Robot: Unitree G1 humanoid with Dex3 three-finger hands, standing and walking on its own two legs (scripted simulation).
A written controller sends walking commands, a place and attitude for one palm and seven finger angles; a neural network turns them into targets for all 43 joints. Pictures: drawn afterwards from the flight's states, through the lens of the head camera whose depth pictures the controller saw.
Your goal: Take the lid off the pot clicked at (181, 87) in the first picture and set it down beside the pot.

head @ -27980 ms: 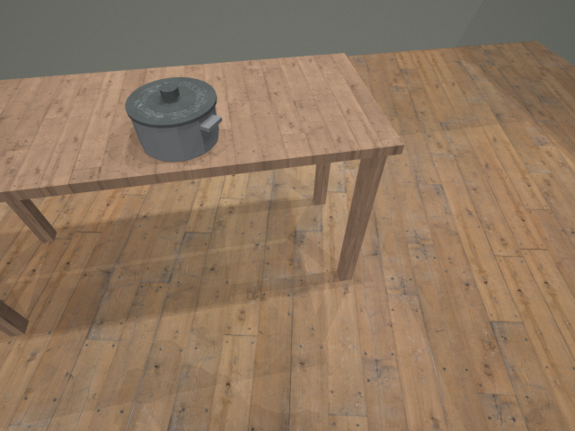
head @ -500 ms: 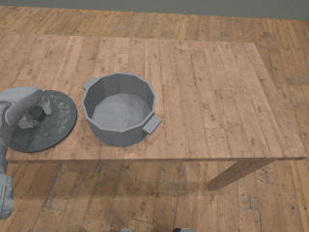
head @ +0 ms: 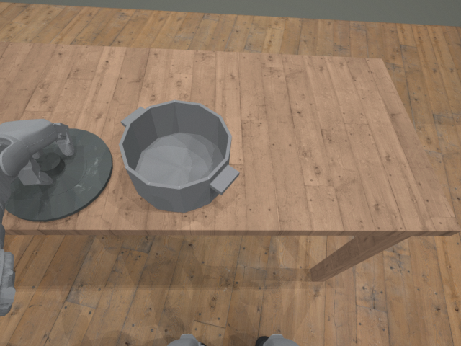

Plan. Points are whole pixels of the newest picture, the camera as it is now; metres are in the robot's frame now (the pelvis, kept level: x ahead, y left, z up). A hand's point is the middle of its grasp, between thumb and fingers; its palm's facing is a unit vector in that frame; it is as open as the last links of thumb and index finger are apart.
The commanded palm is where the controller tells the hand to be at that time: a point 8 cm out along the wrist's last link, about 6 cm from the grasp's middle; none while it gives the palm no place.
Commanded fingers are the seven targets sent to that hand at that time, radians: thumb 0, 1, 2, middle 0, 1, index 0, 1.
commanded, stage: open the fingers wide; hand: left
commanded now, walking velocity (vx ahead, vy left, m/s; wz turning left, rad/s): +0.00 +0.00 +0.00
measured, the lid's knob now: (50, 164) +0.44 +0.34 -0.01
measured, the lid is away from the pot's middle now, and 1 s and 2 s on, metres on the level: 0.24 0.24 0.24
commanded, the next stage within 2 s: raise the empty hand in 0.36 s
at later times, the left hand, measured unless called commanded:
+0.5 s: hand (33, 163) +0.42 +0.34 +0.03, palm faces -0.48 -0.08 -0.87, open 10.9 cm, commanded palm +0.44 +0.33 +0.09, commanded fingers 0.00 0.06 0.49 -0.30 -0.95 -0.30 -0.95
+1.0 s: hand (12, 144) +0.42 +0.35 +0.08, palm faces -0.43 -0.08 -0.90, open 11.0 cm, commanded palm +0.44 +0.33 +0.14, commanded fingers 0.00 0.06 0.49 -0.30 -0.95 -0.30 -0.95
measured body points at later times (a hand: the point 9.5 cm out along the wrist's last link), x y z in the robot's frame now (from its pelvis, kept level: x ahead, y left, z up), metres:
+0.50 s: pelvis +0.01 +0.00 +0.00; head +0.10 +0.01 +0.44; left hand +0.44 +0.34 +0.08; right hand +0.04 -0.28 -0.12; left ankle +0.00 +0.07 -0.72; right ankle +0.01 -0.16 -0.72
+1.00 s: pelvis +0.01 +0.01 +0.01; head +0.08 +0.02 +0.45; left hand +0.44 +0.35 +0.13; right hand +0.06 -0.27 -0.11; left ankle +0.00 +0.07 -0.72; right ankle +0.01 -0.16 -0.72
